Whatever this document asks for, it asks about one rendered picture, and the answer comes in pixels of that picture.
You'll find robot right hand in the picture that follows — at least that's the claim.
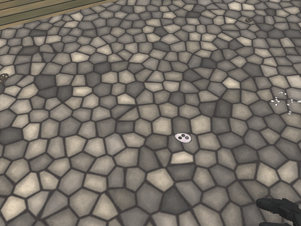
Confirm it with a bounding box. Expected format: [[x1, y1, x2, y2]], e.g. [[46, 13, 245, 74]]
[[256, 198, 301, 226]]

